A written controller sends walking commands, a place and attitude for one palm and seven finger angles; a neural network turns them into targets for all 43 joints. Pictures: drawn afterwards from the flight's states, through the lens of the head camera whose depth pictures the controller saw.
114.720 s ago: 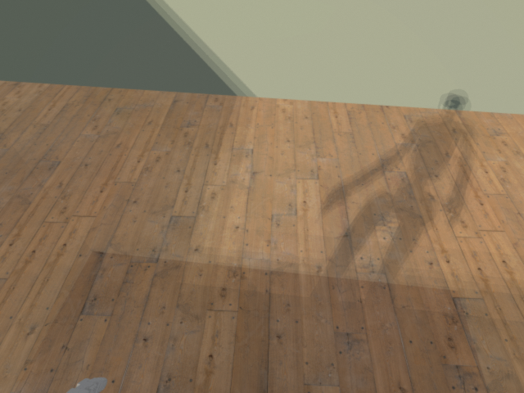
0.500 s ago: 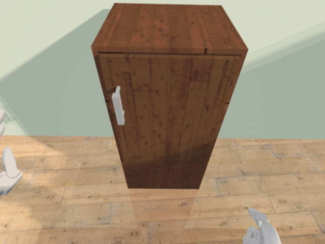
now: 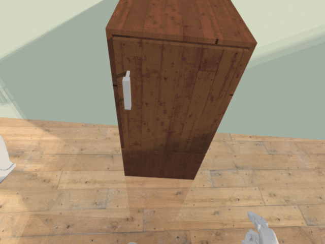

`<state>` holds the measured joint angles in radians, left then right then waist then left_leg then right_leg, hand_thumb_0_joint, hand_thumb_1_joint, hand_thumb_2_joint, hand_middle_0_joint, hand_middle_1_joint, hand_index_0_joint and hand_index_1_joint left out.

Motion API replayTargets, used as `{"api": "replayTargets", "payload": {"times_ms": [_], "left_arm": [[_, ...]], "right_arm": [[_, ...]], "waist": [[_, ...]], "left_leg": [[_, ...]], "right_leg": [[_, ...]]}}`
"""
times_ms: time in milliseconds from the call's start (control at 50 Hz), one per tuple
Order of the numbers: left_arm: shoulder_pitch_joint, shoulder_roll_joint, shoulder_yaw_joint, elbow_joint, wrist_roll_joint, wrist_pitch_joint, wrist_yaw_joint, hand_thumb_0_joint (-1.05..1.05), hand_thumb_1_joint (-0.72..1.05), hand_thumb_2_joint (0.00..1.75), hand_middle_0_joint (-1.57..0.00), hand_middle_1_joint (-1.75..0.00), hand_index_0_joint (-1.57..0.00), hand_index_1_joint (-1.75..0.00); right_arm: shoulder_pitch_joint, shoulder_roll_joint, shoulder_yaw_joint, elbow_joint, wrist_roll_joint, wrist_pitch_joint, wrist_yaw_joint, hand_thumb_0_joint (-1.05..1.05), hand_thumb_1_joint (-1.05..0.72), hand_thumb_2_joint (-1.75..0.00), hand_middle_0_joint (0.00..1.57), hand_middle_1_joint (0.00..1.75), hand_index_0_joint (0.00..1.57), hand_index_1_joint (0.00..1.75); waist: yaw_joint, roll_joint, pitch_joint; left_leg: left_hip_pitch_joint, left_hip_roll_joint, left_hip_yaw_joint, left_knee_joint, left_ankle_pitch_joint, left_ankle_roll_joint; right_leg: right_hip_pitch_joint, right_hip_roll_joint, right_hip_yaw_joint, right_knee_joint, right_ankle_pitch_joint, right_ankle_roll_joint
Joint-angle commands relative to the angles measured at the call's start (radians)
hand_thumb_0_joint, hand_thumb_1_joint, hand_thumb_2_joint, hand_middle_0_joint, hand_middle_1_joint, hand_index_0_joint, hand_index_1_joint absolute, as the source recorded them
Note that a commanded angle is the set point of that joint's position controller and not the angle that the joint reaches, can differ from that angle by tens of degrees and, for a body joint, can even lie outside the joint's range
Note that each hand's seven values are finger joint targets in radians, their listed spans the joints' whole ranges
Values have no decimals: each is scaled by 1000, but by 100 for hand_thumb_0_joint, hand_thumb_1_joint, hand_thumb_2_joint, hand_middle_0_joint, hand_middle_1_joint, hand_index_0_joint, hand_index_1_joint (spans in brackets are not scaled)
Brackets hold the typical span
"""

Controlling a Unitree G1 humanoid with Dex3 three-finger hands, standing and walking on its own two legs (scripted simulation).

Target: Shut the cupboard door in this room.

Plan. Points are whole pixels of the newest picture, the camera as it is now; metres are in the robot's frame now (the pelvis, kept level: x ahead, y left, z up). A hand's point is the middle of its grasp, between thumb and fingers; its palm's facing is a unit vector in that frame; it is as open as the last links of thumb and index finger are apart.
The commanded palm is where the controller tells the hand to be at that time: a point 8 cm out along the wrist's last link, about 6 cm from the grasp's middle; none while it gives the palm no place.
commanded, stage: step back with the hand held close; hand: left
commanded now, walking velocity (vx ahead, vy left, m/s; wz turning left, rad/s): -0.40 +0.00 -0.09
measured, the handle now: (128, 90) +0.60 +0.14 +0.02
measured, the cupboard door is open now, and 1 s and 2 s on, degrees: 0 0 0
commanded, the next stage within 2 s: stop stepping back and stand still in 0.22 s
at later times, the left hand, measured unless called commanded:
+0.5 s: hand out of the picture +0.10 +0.25 +0.19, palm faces +0.37 -0.80 -0.47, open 7.4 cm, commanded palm +0.06 +0.29 +0.19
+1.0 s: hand out of the picture +0.06 +0.29 +0.17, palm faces +0.48 -0.81 -0.32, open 7.4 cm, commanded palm -0.01 +0.31 +0.19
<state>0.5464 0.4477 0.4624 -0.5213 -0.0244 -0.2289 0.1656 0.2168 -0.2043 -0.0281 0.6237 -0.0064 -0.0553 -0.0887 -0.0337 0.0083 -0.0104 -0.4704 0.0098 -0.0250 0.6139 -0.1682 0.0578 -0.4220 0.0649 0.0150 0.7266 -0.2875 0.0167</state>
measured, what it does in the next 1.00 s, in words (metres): walks backwards: right foot, then left foot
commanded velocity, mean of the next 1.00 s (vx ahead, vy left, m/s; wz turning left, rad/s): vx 0.01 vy -0.02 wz -0.01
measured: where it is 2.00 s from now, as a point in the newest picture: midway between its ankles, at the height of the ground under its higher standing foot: outside the picture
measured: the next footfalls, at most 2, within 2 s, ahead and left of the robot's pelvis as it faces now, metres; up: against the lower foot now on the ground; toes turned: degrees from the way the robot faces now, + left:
right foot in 0.22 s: -0.13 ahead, -0.14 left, +0.00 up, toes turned -3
left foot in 0.46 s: +0.05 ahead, +0.07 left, +0.00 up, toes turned -5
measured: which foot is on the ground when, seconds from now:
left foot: down 0.00-0.34, up 0.36-0.44, down 0.46-0.74, up 0.76-0.90, down 0.92-1.00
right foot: up 0.00-0.20, down 0.22-0.94, up 0.96-1.00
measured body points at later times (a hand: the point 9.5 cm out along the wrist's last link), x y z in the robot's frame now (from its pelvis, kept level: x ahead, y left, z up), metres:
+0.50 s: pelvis -0.10 +0.00 +0.00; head -0.14 +0.02 +0.45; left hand +0.07 +0.29 +0.22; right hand +0.00 -0.28 -0.08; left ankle +0.01 +0.07 -0.73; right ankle -0.17 -0.14 -0.73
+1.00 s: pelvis -0.17 +0.02 +0.00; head -0.20 +0.04 +0.44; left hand +0.03 +0.33 +0.19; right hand -0.05 -0.23 -0.08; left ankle -0.10 +0.13 -0.73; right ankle -0.18 -0.08 -0.72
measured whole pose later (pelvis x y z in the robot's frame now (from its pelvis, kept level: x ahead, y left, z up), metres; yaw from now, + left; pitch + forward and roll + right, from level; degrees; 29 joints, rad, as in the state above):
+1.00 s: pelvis -0.17 +0.02 +0.00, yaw -4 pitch -2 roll -1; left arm 0.40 0.38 0.44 -0.36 -0.04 -0.15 0.19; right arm 0.25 -0.20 0.01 0.67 0.00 -0.10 -0.09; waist -0.02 -0.02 -0.05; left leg -0.35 0.00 0.01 0.64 -0.24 0.02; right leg -0.31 0.02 -0.02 0.75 -0.44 -0.01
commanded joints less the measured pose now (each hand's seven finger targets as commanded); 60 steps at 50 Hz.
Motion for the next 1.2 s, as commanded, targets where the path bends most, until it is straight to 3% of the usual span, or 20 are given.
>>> {"api": "replayTargets", "payload": {"times_ms": [0,180,220,280,320,360,460,540,660,700,740,840,860,900,940,1040,1080,1100,1120,1180], "left_arm": [[-36,137,110,-240,-16,-83,8,0,90,90,-20,-30,-20,-30],[-89,166,80,-264,-37,-97,-35,0,90,90,-20,-30,-20,-30],[-68,208,130,-294,-46,-101,-45,0,90,90,-20,-30,-20,-30],[48,252,183,-294,-76,-91,-51,0,90,90,-20,-30,-20,-30],[111,264,198,-249,-84,-86,-36,0,90,90,-20,-30,-20,-30],[111,290,245,-209,-76,-49,-8,0,90,90,-20,-30,-20,-30],[-144,188,88,-30,-42,-20,15,0,90,90,-20,-30,-20,-30],[-184,126,16,-134,-24,-29,9,0,90,90,-20,-30,-20,-30],[32,231,119,-293,-19,-26,3,0,90,90,-20,-30,-20,-30],[57,231,140,-280,-32,-24,4,0,90,90,-20,-30,-20,-30],[46,193,142,-202,-40,3,18,0,90,90,-20,-30,-20,-30],[-237,124,25,15,-16,16,30,0,90,90,-20,-30,-20,-30],[-285,100,-13,8,-16,18,26,0,90,90,-20,-30,-20,-30],[-291,99,-21,-60,-10,7,26,0,90,90,-20,-30,-20,-30],[-203,136,30,-92,-13,5,13,0,90,90,-20,-30,-20,-30],[-70,159,74,-287,-2,-7,15,0,90,90,-20,-30,-20,-30],[-31,177,110,-238,-4,-7,21,0,90,90,-20,-30,-20,-30],[-41,188,127,-211,-8,-10,25,0,90,90,-20,-30,-20,-30],[-51,-93,-343,594,84,156,-127,0,90,90,-20,-30,-20,-30],[-131,-130,-353,691,62,224,-157,0,90,90,-20,-30,-20,-30]], "right_arm": [[-96,-139,-49,-140,-14,-99,5,0,-90,-90,20,30,20,30],[-84,-131,-32,-65,-33,-110,32,0,-90,-90,20,30,20,30],[-118,-137,-33,-97,-24,-101,36,0,-90,-90,20,30,20,30],[-121,-94,-26,-156,11,-66,38,0,-90,-90,20,30,20,30],[-141,-98,-20,-178,19,-57,22,0,-90,-90,20,30,20,30],[-131,-118,-18,-159,-13,-36,8,0,-90,-90,20,30,20,30],[-80,-151,-19,-131,14,-71,-28,0,-90,-90,20,30,20,30],[-75,-159,-8,-133,16,-121,-26,0,-90,-90,20,30,20,30],[-59,-121,-10,-133,-14,-145,16,0,-90,-90,20,30,20,30],[-51,-114,-20,-126,-21,-117,25,0,-90,-90,20,30,20,30],[-20,-117,-30,-101,-13,-70,21,0,-90,-90,20,30,20,30],[-39,-119,4,-91,2,-71,-7,0,-90,-90,20,30,20,30],[-47,-133,-3,-97,9,-83,-17,0,-90,-90,20,30,20,30],[-50,-159,-6,-130,14,-101,-18,0,-90,-90,20,30,20,30],[-71,-132,2,-126,8,-112,-8,0,-90,-90,20,30,20,30],[-80,-118,4,-139,-13,-122,23,0,-90,-90,20,30,20,30],[-68,-112,1,-139,-14,-102,21,0,-90,-90,20,30,20,30],[-58,-108,-2,-140,-20,-90,22,0,-90,-90,20,30,20,30],[-78,-183,-39,50,-3,-111,98,0,-90,-90,20,30,20,30],[43,-109,-20,47,-9,-8,89,0,-90,-90,20,30,20,30]], "waist": [[35,172,-130],[40,213,-334],[48,217,-351],[29,-68,-339],[20,-87,-183],[14,11,-88],[-10,-45,113],[13,216,37],[39,162,-174],[26,-37,-169],[18,-163,-43],[-10,-76,109],[-12,-6,124],[-4,216,98],[3,210,20],[28,204,-44],[18,115,-44],[19,23,-49],[-8,-45,3],[11,-200,-52]], "left_leg": [[-63,275,-259,-361,-222,82],[481,223,-131,-206,548,5],[424,199,-82,-214,454,-7],[420,80,47,-66,259,-57],[359,5,63,89,-76,-90],[286,3,17,192,-107,-99],[230,45,-83,-97,-181,-49],[40,157,-349,-584,-668,-62],[100,42,-48,-363,-346,-97],[224,-29,32,13,-187,-89],[87,-15,-12,350,-163,-91],[163,30,61,20,-243,-33],[182,29,38,-82,-281,-24],[202,202,-307,-326,-456,59],[84,280,-460,-489,-703,84],[4,180,-177,-362,-464,26],[-63,90,-65,-185,-384,-22],[-78,39,-10,-15,-305,-42],[-78,65,30,224,-168,-64],[-52,27,22,230,-278,-73]], "right_leg": [[204,14,26,83,-145,-6],[136,10,-8,-346,35,-5],[194,12,-26,-337,97,2],[114,-118,18,-379,334,4],[-96,-244,114,-466,33,-68],[-185,-303,213,-497,-166,-158],[-126,-153,83,-477,-304,-61],[200,40,-34,-146,-205,-17],[386,-17,-27,-352,-126,-65],[136,-194,165,-495,-311,-144],[-46,-363,366,-572,-515,-260],[-100,-242,120,-427,-481,-134],[-81,-204,75,-344,-428,-112],[-76,-53,-29,-59,-236,-36],[25,-21,-25,130,-191,-16],[305,-29,-61,-195,-104,-36],[362,-106,64,-326,-132,-88],[322,-210,248,-414,-246,-145],[141,-409,243,-315,261,-167],[250,-340,124,-204,623,-212]]}}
